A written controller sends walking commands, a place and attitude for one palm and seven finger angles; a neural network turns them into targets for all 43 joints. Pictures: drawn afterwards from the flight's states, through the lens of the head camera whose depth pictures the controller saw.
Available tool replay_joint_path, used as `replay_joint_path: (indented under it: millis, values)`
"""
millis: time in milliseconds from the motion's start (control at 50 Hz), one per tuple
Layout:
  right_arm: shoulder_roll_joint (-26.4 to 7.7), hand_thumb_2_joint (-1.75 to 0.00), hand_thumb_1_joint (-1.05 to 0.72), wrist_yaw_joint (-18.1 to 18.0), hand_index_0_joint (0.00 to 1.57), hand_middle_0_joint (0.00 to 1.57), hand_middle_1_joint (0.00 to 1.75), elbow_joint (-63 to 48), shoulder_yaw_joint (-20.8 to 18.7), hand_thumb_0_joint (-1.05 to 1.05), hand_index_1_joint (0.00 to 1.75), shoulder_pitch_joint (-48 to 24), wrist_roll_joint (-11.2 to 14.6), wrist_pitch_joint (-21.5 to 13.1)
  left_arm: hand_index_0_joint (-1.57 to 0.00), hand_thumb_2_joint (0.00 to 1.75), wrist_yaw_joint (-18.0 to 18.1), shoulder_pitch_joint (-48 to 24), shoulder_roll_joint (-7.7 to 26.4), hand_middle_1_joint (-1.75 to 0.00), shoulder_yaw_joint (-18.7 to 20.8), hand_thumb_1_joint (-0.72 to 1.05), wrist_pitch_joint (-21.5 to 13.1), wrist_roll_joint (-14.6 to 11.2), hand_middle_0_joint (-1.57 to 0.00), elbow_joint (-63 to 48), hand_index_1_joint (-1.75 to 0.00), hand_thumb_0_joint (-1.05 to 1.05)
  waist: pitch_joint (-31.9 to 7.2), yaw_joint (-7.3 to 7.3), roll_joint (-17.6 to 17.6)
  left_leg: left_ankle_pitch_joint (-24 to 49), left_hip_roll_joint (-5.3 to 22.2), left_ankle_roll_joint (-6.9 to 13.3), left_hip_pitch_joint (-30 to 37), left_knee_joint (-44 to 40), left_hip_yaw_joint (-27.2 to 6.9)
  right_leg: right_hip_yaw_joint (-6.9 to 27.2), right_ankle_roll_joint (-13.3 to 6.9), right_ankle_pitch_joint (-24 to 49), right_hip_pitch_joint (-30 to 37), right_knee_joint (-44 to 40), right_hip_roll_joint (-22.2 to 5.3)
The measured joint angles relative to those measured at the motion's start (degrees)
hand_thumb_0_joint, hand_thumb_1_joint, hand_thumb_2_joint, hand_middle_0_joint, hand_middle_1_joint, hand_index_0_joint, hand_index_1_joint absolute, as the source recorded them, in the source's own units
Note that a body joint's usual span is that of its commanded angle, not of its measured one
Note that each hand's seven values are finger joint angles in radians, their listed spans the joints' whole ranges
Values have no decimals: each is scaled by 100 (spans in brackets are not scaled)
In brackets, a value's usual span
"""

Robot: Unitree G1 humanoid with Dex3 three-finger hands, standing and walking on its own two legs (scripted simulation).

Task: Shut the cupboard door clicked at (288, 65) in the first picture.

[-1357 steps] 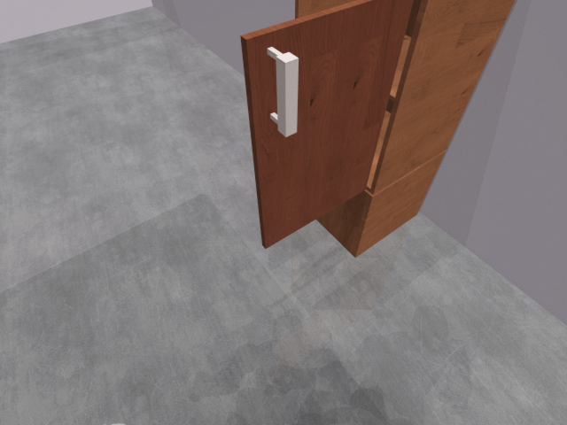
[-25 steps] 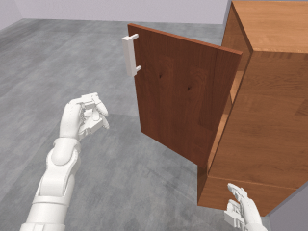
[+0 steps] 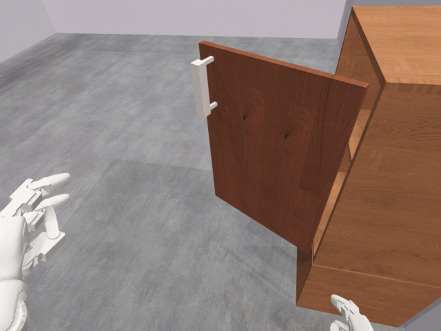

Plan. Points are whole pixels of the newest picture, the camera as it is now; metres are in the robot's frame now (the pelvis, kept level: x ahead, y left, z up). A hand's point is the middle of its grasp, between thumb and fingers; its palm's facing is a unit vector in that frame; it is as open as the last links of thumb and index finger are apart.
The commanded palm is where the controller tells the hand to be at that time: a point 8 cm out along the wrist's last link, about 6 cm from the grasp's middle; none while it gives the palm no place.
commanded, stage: draw the hand back to the body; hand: left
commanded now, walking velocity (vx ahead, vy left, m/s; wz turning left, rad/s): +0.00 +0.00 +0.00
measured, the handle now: (206, 86) +0.65 +0.11 +0.15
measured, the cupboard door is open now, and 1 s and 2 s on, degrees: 63 63 63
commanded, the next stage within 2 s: step back with the hand held close in 0.40 s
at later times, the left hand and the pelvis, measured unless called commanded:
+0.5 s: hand (42, 251) +0.17 +0.26 +0.16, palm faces +0.44 -0.80 -0.40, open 7.4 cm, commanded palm +0.12 +0.30 +0.17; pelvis -0.02 +0.00 +0.00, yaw +0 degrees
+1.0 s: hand (30, 261) +0.16 +0.27 +0.15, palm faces +0.36 -0.79 -0.50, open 7.4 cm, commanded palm +0.10 +0.31 +0.17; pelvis -0.05 +0.02 -0.01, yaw -2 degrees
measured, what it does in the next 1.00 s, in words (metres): shifts its weight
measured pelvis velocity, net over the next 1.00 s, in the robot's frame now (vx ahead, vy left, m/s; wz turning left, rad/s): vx -0.05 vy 0.02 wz -0.04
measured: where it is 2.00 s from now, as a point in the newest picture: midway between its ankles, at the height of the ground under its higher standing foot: outside the picture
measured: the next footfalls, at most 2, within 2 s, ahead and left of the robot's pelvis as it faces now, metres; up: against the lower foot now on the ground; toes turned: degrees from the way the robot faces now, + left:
none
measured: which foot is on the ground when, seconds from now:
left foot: down 0.00-1.00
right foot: down 0.00-1.00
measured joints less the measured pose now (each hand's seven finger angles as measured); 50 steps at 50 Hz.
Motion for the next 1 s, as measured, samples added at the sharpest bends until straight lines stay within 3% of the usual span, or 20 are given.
replay_joint_path:
  millis: [100,240,420,560,700,820,1000]
  values:
    - [-86,-90,-91,-50,20,20,30,16,-96,1,30,14,12,-161,-34,90,108,381,51,-45,262,89,-36,25,-34,-160,-44,2,-17,85,-7,-4,-12,9,-11,49,-18,-20,11,4,11,22,-14]
    - [-85,-90,-91,-113,20,20,30,77,-68,1,30,-149,-6,-349,-24,90,198,42,-152,-34,121,90,-112,64,-24,-39,-34,2,44,164,-76,74,-61,27,-22,58,-63,-69,14,28,-9,89,-67]
    - [95,-90,-91,-64,20,20,30,-10,46,1,30,-186,-29,-406,-21,90,140,51,-62,-31,114,89,-153,49,-22,-83,-30,2,53,68,-121,94,0,-3,24,45,5,-3,-17,108,34,23,-3]
    - [52,-90,-91,-41,20,20,30,11,29,1,30,-59,-12,-346,-21,90,121,97,-47,-30,195,89,-178,53,-21,-106,-30,2,64,51,-72,96,19,-2,-43,75,20,9,-20,133,-19,15,15]
    - [-121,-90,-91,-55,20,20,30,-114,-110,1,30,-96,23,-80,-21,90,182,304,74,-30,463,89,-622,63,-21,-99,-30,2,-75,-122,-10,10,41,39,-644,396,86,61,11,152,-581,201,31]
    - [-188,-90,-91,-151,20,20,30,-260,-257,1,30,-143,67,150,-21,90,182,501,195,-30,357,89,-622,99,-21,-224,-30,2,-36,-245,-169,13,-51,108,-905,534,203,170,86,68,-966,559,-64]
    - [-57,-90,-91,-190,20,20,30,-544,-218,1,30,-137,56,215,-21,90,282,627,493,-30,641,89,-742,143,-22,-701,-30,2,3,-313,-502,-8,-56,186,-1273,914,314,261,143,112,-1338,894,-77]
